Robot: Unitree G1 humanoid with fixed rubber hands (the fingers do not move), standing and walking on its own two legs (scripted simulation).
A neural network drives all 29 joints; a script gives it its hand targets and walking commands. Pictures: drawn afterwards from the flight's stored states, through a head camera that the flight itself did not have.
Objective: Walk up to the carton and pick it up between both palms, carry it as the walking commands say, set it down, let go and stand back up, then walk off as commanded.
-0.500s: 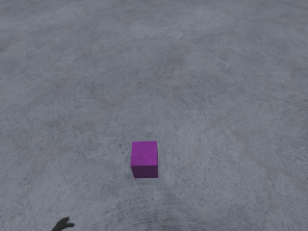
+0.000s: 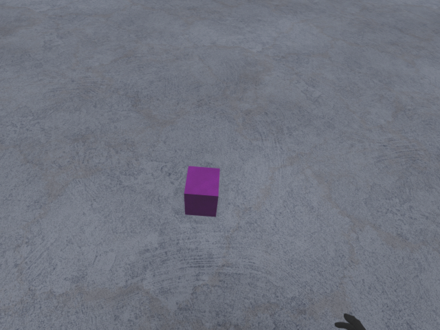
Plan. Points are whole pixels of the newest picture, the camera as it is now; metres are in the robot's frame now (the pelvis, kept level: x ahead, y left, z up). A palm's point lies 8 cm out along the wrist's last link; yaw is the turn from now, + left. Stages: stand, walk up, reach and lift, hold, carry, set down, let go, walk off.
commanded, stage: walk off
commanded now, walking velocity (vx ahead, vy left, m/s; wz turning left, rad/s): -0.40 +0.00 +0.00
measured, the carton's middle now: (202, 191) +0.89 +0.07 -0.68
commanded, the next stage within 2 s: stand in 1.72 s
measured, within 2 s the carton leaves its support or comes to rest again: neither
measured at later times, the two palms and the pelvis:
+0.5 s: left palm out of the picture -0.11 +0.25 -0.11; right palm out of the picture -0.17 -0.30 -0.13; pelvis -0.22 -0.02 +0.00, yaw +2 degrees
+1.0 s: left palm out of the picture -0.40 +0.25 -0.13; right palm out of the picture -0.33 -0.29 -0.13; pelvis -0.44 -0.03 -0.01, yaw +0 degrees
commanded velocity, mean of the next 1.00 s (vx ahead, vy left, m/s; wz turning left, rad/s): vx -0.40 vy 0.00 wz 0.00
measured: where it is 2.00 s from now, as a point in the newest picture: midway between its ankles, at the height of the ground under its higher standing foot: outside the picture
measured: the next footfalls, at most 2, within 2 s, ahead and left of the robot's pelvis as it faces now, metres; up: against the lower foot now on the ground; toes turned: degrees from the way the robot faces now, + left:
right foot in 0.10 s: -0.08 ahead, -0.14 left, +0.00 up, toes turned +0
left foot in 0.56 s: -0.27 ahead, +0.11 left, +0.00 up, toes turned +2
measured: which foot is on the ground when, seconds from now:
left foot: down 0.00-0.10, up 0.12-0.54, down 0.56-1.00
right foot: up 0.00-0.08, down 0.10-0.56, up 0.58-1.00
